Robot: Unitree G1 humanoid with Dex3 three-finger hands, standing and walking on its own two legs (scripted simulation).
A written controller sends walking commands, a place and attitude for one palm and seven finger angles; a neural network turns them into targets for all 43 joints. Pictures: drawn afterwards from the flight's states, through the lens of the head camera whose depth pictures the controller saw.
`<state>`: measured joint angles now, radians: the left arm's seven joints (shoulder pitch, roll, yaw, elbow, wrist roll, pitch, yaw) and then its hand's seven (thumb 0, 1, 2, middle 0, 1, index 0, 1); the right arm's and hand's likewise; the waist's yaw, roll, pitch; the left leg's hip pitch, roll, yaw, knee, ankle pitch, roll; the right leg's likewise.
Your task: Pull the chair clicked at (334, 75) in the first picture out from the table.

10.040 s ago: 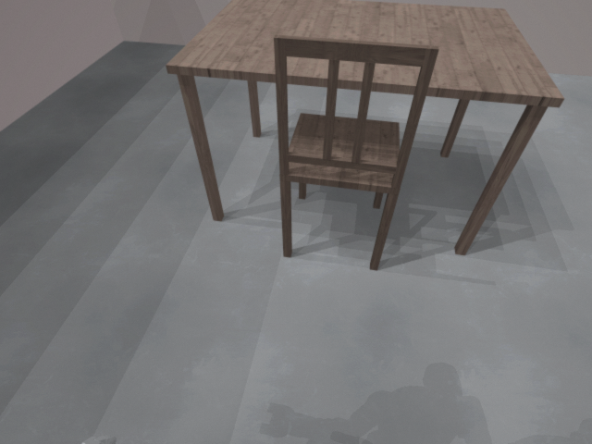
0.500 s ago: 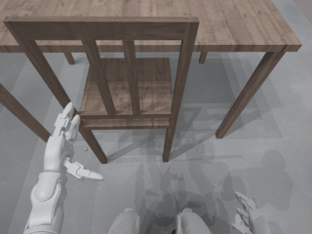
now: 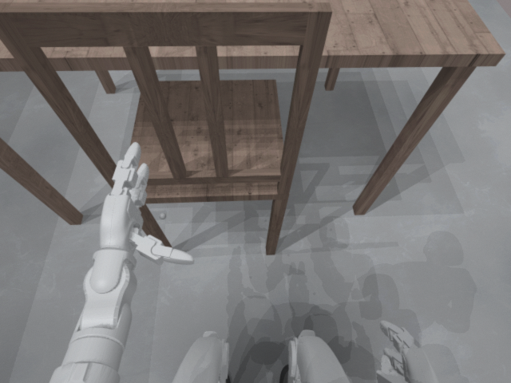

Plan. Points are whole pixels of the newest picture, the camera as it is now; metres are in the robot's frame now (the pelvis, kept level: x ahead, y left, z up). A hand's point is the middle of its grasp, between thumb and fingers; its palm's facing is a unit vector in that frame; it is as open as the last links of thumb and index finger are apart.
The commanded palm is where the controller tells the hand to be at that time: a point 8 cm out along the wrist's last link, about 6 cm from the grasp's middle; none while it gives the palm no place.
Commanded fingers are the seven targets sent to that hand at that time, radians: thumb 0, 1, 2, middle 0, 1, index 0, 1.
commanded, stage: aim the fingers beside a spindle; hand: left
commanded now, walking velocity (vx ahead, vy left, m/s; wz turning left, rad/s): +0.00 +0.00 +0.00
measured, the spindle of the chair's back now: (162, 124) +0.52 +0.18 +0.04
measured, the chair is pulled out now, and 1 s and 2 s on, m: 0.00 0.00 0.00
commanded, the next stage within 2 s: push the fingers through the gap in 0.74 s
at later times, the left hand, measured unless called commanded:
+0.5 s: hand (171, 215) +0.36 +0.14 +0.02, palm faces +0.05 -1.00 -0.05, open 16.9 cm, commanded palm +0.34 +0.19 +0.02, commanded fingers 0.00 -0.50 0.30 -0.06 -0.08 -0.06 -0.08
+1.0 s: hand (171, 209) +0.37 +0.14 +0.02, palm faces +0.04 -1.00 -0.05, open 16.9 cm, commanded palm +0.36 +0.19 +0.02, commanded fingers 0.00 -0.50 0.30 -0.06 -0.08 -0.06 -0.08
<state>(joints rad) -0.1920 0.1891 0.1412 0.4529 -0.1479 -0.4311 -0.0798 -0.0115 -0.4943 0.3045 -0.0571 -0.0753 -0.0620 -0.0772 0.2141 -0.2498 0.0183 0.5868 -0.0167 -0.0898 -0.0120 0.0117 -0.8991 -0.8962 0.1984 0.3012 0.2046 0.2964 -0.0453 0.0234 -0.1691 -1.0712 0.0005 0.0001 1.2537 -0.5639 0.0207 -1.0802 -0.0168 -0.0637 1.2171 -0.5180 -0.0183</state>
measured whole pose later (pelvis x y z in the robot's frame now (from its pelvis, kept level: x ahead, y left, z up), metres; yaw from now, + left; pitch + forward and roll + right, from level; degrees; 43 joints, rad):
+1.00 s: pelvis -0.01 -0.01 -0.01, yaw +0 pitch +23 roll -1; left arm -0.29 0.19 0.15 0.56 -0.13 -0.47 -0.06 -0.01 -0.50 0.30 -0.06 -0.08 -0.06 -0.08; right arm 0.21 -0.26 0.01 0.60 -0.02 -0.06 -0.01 0.01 -0.90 -0.90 0.20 0.30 0.20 0.30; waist -0.05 0.03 -0.16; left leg -1.12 0.00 -0.01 1.28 -0.57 0.01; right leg -1.13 -0.02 -0.07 1.26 -0.52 -0.03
